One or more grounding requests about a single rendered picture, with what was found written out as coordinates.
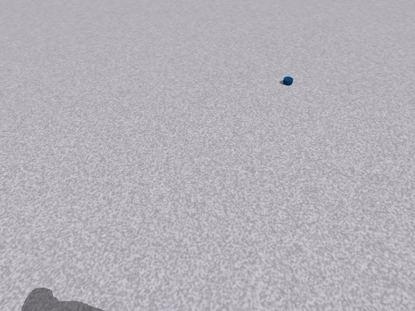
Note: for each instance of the tin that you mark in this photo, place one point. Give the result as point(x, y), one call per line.
point(287, 81)

